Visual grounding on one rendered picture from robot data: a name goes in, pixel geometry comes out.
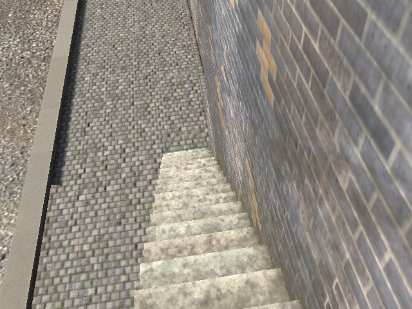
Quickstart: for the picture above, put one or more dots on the stairs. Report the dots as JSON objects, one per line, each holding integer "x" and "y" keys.
{"x": 202, "y": 252}

